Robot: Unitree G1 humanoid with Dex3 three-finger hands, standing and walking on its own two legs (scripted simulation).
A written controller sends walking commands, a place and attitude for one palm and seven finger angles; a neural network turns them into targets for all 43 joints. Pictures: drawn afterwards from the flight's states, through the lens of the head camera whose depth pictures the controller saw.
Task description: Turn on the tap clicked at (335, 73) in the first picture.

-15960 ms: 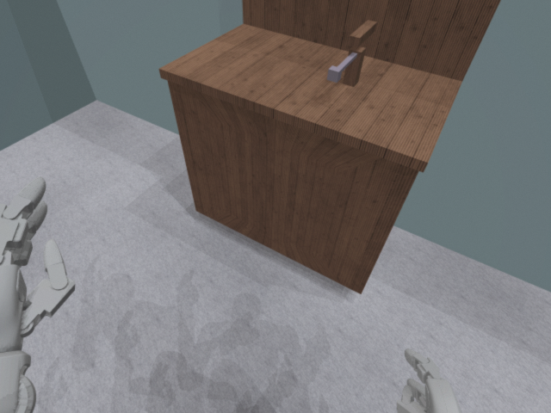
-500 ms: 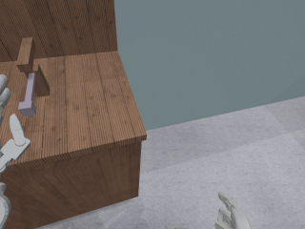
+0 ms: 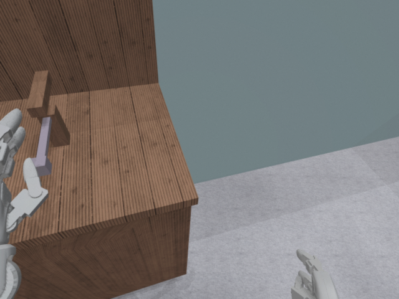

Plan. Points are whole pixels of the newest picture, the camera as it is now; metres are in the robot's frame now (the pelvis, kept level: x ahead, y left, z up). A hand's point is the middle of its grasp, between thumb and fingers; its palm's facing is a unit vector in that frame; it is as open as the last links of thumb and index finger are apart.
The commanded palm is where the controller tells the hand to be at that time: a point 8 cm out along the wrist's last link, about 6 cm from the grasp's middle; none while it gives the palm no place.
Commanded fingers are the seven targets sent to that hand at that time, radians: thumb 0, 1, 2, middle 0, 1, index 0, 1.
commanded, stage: come to a stop and stand still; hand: left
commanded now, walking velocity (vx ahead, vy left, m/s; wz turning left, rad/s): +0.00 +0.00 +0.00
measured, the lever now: (40, 166) +0.31 +0.34 +0.09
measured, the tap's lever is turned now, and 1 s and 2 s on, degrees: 0 0 0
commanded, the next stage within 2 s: look again from close up in 0.60 s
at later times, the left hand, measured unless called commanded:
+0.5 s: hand (37, 168) +0.25 +0.28 +0.17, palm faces +0.41 -0.85 -0.34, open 7.4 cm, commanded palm +0.20 +0.31 +0.18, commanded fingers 0.00 0.90 0.90 -0.20 -0.30 -0.20 -0.30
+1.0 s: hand (45, 180) +0.25 +0.28 +0.15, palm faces +0.26 -0.88 -0.39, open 7.4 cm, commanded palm +0.19 +0.32 +0.18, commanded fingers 0.00 0.90 0.90 -0.20 -0.30 -0.20 -0.30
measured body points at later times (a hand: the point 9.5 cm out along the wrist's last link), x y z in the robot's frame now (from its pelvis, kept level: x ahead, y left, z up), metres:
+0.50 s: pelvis +0.03 +0.03 +0.01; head +0.04 +0.05 +0.46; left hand +0.23 +0.33 +0.19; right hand +0.21 -0.19 -0.06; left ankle +0.04 +0.13 -0.73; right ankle +0.03 -0.09 -0.73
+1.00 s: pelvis +0.02 +0.05 +0.01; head +0.04 +0.07 +0.46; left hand +0.23 +0.32 +0.17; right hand +0.18 -0.19 -0.07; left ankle +0.04 +0.13 -0.73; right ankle +0.03 -0.09 -0.73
